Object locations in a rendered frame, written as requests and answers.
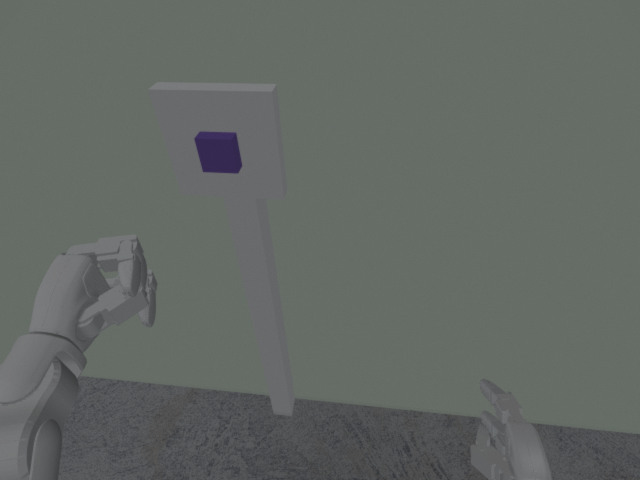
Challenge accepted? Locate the right robot hand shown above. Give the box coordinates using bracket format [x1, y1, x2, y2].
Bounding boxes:
[470, 379, 552, 480]

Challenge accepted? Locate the robot left forearm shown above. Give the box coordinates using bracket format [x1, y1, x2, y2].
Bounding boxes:
[0, 332, 87, 480]

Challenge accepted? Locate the button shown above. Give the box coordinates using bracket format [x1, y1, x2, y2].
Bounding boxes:
[194, 132, 242, 173]

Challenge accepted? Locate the panel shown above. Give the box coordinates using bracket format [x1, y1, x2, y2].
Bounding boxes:
[148, 82, 295, 416]

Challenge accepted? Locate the left robot hand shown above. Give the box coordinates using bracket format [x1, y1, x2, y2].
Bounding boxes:
[29, 234, 158, 353]

